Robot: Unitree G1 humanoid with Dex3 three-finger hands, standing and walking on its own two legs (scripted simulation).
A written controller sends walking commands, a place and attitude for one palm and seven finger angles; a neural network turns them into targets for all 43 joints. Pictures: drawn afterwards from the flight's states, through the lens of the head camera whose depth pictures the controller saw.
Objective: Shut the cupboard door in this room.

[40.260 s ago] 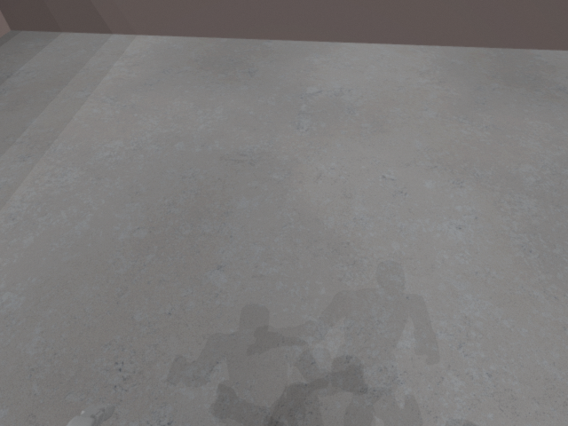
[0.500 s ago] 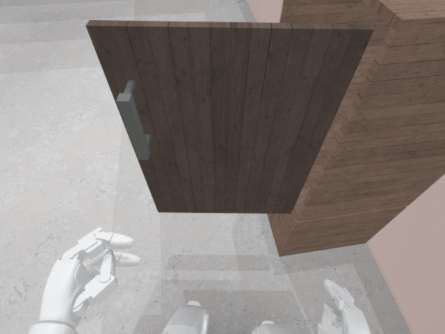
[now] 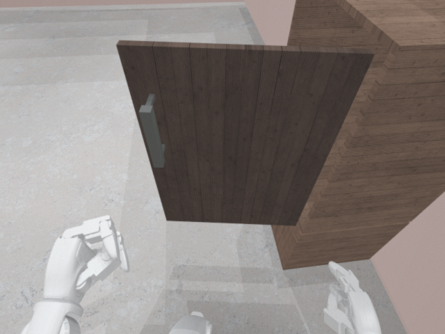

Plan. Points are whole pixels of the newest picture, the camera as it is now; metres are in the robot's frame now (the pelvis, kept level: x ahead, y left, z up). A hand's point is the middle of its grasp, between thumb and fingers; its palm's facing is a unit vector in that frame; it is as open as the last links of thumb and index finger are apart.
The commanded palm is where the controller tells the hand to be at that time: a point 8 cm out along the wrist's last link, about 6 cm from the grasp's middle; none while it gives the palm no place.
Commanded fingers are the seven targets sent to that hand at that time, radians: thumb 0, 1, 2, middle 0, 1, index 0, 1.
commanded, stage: raise the hand and make a fist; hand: left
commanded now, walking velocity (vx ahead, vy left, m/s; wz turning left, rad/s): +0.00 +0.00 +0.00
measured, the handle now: (155, 132) +0.48 +0.19 +0.09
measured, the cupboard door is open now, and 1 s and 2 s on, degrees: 81 81 81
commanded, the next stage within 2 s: bring the fist close to the handle in 0.60 s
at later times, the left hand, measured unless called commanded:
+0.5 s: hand (126, 235) +0.25 +0.17 +0.09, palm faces +0.04 -1.00 -0.03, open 3.1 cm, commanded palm +0.22 +0.22 +0.10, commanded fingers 0.00 0.90 0.90 -1.30 -1.50 -1.30 -1.50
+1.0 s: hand (138, 218) +0.28 +0.16 +0.09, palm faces -0.03 -1.00 -0.01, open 3.1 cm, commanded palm +0.26 +0.22 +0.10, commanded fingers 0.00 0.90 0.90 -1.30 -1.50 -1.30 -1.50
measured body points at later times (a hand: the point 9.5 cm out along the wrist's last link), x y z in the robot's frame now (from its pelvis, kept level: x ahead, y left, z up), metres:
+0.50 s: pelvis +0.02 -0.01 +0.01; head +0.05 -0.01 +0.46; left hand +0.24 +0.23 +0.10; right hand +0.19 -0.25 -0.06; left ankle +0.06 +0.10 -0.67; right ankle +0.00 -0.12 -0.67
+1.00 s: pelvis +0.01 -0.01 +0.01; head +0.04 -0.01 +0.46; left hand +0.27 +0.22 +0.09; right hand +0.18 -0.24 -0.07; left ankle +0.06 +0.10 -0.67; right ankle +0.00 -0.12 -0.67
